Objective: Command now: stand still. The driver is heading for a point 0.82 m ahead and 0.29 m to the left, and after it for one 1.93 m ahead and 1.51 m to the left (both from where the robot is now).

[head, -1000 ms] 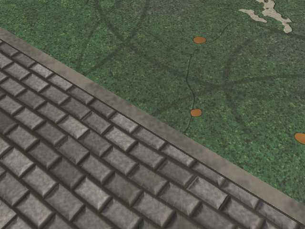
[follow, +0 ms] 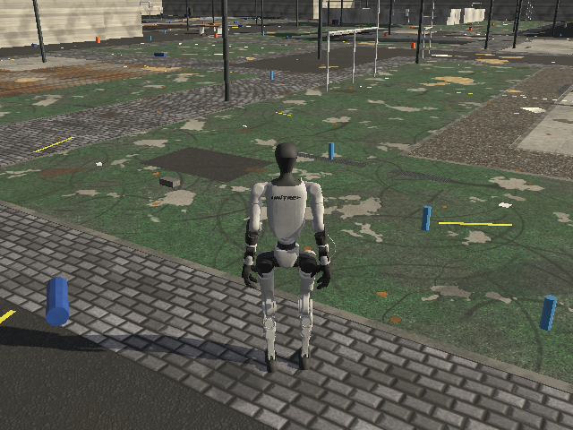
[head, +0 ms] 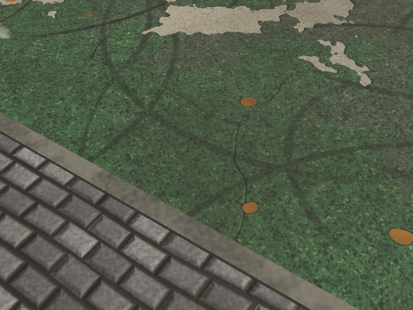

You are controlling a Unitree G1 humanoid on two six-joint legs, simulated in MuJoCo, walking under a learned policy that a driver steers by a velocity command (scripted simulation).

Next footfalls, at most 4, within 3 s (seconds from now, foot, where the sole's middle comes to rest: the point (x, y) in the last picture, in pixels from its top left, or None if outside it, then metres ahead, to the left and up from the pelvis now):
0.40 right None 0.13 -0.13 -0.78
0.88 left None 0.45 0.04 -0.78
1.44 right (208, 232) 0.82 0.02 -0.78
1.92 left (164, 278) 0.64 0.17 -0.78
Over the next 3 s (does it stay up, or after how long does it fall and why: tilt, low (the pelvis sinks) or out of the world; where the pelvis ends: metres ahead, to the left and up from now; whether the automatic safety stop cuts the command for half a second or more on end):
stays up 0.69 0.15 0.00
